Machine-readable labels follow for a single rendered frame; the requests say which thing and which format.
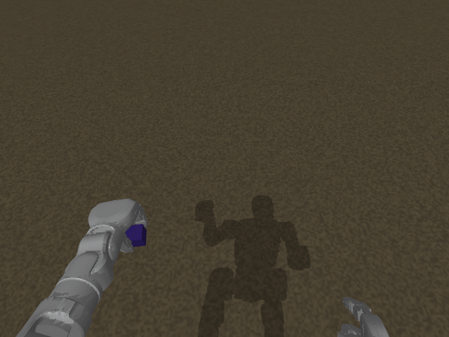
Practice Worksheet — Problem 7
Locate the left robot hand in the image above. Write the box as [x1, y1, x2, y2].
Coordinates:
[88, 198, 148, 253]

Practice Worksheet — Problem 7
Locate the right robot hand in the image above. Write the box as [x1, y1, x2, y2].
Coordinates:
[337, 297, 389, 337]

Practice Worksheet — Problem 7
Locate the small box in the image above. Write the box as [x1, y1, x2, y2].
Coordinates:
[125, 224, 147, 247]

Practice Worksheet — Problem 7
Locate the left robot arm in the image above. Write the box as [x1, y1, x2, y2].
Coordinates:
[16, 223, 123, 337]

